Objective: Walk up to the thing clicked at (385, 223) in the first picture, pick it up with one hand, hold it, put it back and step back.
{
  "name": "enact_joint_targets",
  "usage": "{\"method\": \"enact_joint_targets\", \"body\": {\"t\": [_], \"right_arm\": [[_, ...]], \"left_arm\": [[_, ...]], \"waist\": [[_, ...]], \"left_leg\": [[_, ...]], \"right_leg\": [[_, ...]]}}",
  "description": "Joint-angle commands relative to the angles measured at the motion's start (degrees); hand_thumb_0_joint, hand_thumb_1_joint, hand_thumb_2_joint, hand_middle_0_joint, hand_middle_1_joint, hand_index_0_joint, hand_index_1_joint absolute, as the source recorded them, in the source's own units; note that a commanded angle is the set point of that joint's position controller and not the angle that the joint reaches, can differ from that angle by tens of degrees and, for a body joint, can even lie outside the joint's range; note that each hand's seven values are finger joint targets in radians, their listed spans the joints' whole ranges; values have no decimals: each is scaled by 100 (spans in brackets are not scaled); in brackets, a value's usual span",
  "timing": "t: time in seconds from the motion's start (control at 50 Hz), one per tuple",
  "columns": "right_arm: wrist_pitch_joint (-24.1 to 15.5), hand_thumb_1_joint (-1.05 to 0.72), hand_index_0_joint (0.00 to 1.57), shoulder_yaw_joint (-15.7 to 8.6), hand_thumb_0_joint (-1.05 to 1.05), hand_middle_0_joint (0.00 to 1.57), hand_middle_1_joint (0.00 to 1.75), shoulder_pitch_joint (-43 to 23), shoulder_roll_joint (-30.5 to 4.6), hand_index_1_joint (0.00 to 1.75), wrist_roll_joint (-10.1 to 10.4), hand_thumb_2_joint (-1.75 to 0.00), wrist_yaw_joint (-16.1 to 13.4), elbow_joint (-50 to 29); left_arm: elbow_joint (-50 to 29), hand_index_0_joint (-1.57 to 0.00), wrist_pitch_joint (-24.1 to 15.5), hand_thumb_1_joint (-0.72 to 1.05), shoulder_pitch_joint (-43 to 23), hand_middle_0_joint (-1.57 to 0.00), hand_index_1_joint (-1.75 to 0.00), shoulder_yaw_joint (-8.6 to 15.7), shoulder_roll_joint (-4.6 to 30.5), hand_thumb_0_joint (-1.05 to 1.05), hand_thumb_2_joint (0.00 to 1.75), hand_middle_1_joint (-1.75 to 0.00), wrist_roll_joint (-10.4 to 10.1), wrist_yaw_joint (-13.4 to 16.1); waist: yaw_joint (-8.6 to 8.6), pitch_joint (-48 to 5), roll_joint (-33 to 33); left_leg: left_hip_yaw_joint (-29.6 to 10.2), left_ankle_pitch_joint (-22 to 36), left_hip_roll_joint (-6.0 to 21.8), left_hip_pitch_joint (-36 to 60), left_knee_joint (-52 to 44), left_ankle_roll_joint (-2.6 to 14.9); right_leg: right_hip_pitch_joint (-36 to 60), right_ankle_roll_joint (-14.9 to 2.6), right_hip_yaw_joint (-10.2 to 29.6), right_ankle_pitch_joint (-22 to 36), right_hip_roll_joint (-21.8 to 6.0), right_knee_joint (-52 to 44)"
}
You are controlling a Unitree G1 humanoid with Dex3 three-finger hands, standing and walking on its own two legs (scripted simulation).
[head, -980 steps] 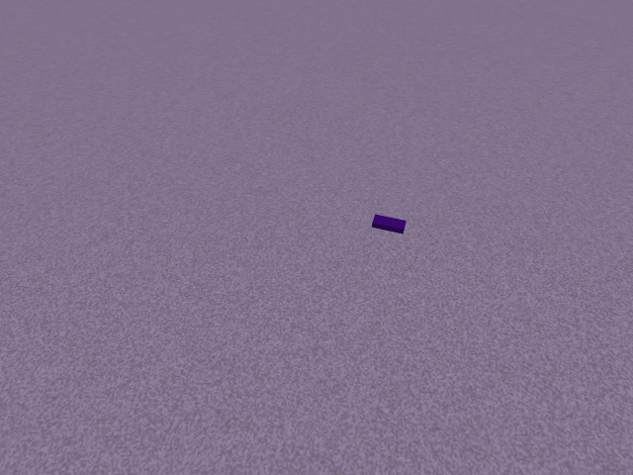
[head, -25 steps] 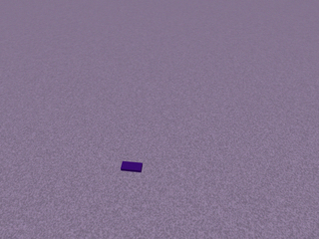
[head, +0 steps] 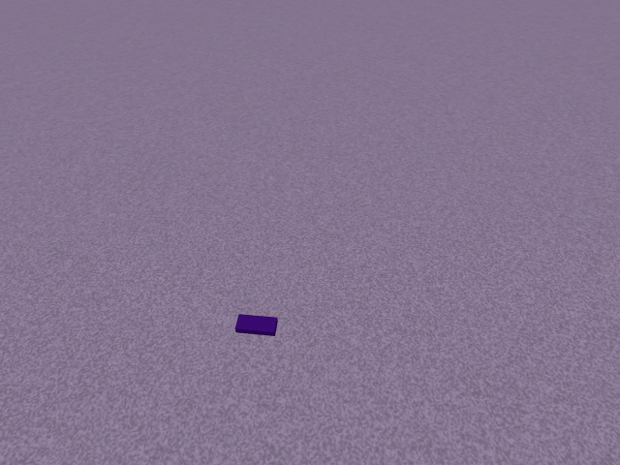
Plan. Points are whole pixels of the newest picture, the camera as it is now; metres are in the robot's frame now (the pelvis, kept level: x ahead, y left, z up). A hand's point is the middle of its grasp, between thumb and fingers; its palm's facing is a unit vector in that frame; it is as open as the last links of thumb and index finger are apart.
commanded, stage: stand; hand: left
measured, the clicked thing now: (256, 324) +0.78 +0.24 -0.77
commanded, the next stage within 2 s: walk up in 0.06 s
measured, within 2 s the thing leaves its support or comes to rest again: neither
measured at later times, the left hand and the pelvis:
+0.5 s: hand out of the picture +0.13 +0.31 -0.16, palm faces -0.06 -0.94 -0.34, open 7.4 cm; pelvis +0.10 +0.03 -0.01, yaw -2 degrees
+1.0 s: hand (176, 364) +0.34 +0.26 -0.15, palm faces -0.05 -0.93 -0.36, open 7.4 cm; pelvis +0.27 -0.01 -0.02, yaw -2 degrees
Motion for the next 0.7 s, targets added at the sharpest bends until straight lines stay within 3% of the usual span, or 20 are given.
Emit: {"method": "enact_joint_targets", "body": {"t": [0.0, 0.02, 0.04, 0.06, 0.08, 0.12, 0.16, 0.2, 0.26, 0.28, 0.3, 0.32, 0.36, 0.42, 0.48, 0.56, 0.6, 0.64, 0.66, 0.68], "right_arm": [[-94, -90, 20, -196, 0, 20, 30, -197, -1173, 30, 12, -90, -109, -361], [-94, -90, 20, -201, 0, 20, 30, -260, -1213, 30, 19, -90, -114, -371], [-161, -90, 20, -493, 0, 20, 30, 114, -1576, 30, -70, -90, -5, -653], [-167, -90, 20, -530, 0, 20, 30, 143, -1578, 30, -126, -90, 39, -683], [-156, -90, 20, -540, 0, 20, 30, -39, -1530, 30, -148, -90, 59, -800], [-188, -90, 20, -525, 0, 20, 30, -456, -1181, 30, -170, -90, 90, -1105], [-241, -90, 20, -585, 0, 20, 30, -407, -1251, 30, -183, -90, 83, -1239], [-262, -90, 20, -627, 0, 20, 30, -90, -1247, 30, -151, -90, 160, -1320], [-367, -90, 20, -836, 0, 20, 30, 1255, -1317, 30, -176, -90, 118, -954], [-384, -90, 20, -1014, 0, 20, 30, 1856, -1707, 30, -256, -90, 27, -879], [-428, -90, 20, -1104, 0, 20, 30, 1912, -2299, 30, -287, -90, 11, -1044], [-415, -90, 20, -1065, 0, 20, 30, 1408, -2260, 30, -110, -90, 25, -1257], [-422, -90, 20, -876, 0, 20, 30, 849, -1839, 30, -83, -90, 24, -1539], [-469, -90, 20, -815, 0, 20, 30, 878, -1697, 30, -60, -90, 25, -1687], [-486, -90, 20, -824, 0, 20, 30, 1157, -1735, 30, -55, -90, 38, -1781], [-435, -90, 20, -807, 0, 20, 30, 1088, -1757, 30, -26, -90, 66, -1994], [-393, -90, 20, -801, 0, 20, 30, 1108, -1771, 30, -15, -90, 55, -2070], [-350, -90, 20, -761, 0, 20, 30, 1034, -1666, 30, -2, -90, 34, -2189], [-347, -90, 20, -647, 0, 20, 30, 1261, -1403, 30, 8, -90, 33, -2204], [-359, -90, 20, -510, 0, 20, 30, 1548, -1031, 30, 35, -90, 17, -2318]], "left_arm": [[-362, -20, -133, 90, -229, -20, -30, 207, 1279, 0, 90, -30, 18, 101], [-364, -20, -131, 90, -166, -20, -30, 205, 1247, 0, 90, -30, 10, 102], [-607, -20, -177, 90, 250, -20, -30, 505, 1600, 0, 90, -30, 89, -10], [-541, -20, -176, 90, 437, -20, -30, 556, 1635, 0, 90, -30, 145, -48], [-596, -20, -176, 90, 483, -20, -30, 608, 1663, 0, 90, -30, 162, -70], [-705, -20, -207, 90, 782, -20, -30, 717, 1812, 0, 90, -30, 173, -51], [-877, -20, -272, 90, 824, -20, -30, 795, 1918, 0, 90, -30, 191, -39], [-1114, -20, -268, 90, 482, -20, -30, 790, 1952, 0, 90, -30, 209, -69], [-1491, -20, -157, 90, -74, -20, -30, 599, 1443, 0, 90, -30, 133, -157], [-1562, -20, -144, 90, 223, -20, -30, 474, 1034, 0, 90, -30, 99, -172], [-1579, -20, -145, 90, 393, -20, -30, 457, 931, 0, 90, -30, 77, -123], [-1519, -20, -141, 90, 381, -20, -30, 589, 1552, 0, 90, -30, 110, -76], [-1394, -20, -172, 90, 769, -20, -30, 577, 1571, 0, 90, -30, 18, -120], [-1317, -20, -191, 90, 1029, -20, -30, 597, 1571, 0, 90, -30, 59, -214], [-1565, -20, -185, 90, 694, -20, -30, 576, 1418, 0, 90, -30, 89, -306], [-1739, -20, -211, 90, 428, -20, -30, 602, 1337, 0, 90, -30, 97, -370], [-1746, -20, -236, 90, 567, -20, -30, 637, 1302, 0, 90, -30, 78, -357], [-1609, -20, -284, 90, 1145, -20, -30, 731, 1389, 0, 90, -30, 78, -297], [-1512, -20, -338, 90, 1674, -20, -30, 831, 1600, 0, 90, -30, 93, -229], [-1534, -20, -388, 90, 2126, -20, -30, 1002, 2095, 0, 90, -30, 133, -146]], "waist": [[-37, -339, -77], [6, -399, -11], [48, -977, -99], [137, -618, -155], [223, -158, -222], [487, 551, -869], [449, 547, -754], [209, 320, -916], [-564, -48, -370], [-795, -258, 1062], [-741, -200, 1704], [-524, 96, 647], [-117, 406, 431], [-89, 354, 693], [-211, 354, 833], [-195, 335, 796], [-88, 184, 801], [283, -87, 314], [520, -460, -404], [645, -736, -1769]], "left_leg": [[-561, 177, 654, -13, -338, 171], [-535, 253, 669, 90, -284, 195], [-472, -2256, 397, 168, 126, 527], [-526, -3102, 386, -385, 293, 572], [-521, -3138, 333, -1057, 508, 557], [307, -1628, -23, -2312, 1669, 274], [6, -1732, 379, -2704, 2268, 219], [-62, -1931, 507, -1856, 1917, 259], [467, -528, 36, 1007, 434, 214], [-776, -1530, 660, 1914, -190, 352], [-3317, -3146, 2164, 1637, -1078, 950], [-3350, -3575, 2370, 686, -1132, 1353], [-2196, -2618, 1936, 395, -890, 1297], [-1114, -1344, 1647, 230, -843, 1253], [-535, -405, 1502, 369, -717, 1260], [-94, -208, 1265, -234, -396, 1094], [-82, 80, 1271, -274, -3, 1053], [89, 486, 1125, -696, 1063, 880], [375, 602, 786, -959, 2355, 743], [680, -716, 162, -1883, 4140, 471]], "right_leg": [[-106, -165, 510, 217, -657, -348], [-100, -174, 506, 296, -667, -340], [135, -440, 466, -1995, -351, -9], [-59, -583, 761, -2946, -468, 16], [-152, -704, 1114, -3265, -638, -60], [457, -1145, 2033, -2938, -1396, -824], [747, -1532, 2355, -1442, -1854, -918], [67, -1376, 1875, -2073, -1624, -910], [-1689, -797, 457, -930, -634, 818], [-2734, -516, -68, -1250, 86, 2651], [-3574, -381, 179, -2235, 672, 3875], [-3187, -414, 965, -2065, 144, 4168], [-3054, -364, 887, -1377, -162, 4179], [-2698, -145, 596, -897, -311, 3487], [-2554, -67, 273, -586, -370, 2671], [-1619, -177, -198, 97, -293, 1808], [-1216, -248, -331, 56, -165, 1679], [-88, -333, -423, 82, 20, 1317], [724, -424, -215, -220, -26, 1041], [1308, -783, 1590, -1059, -1134, 376]]}}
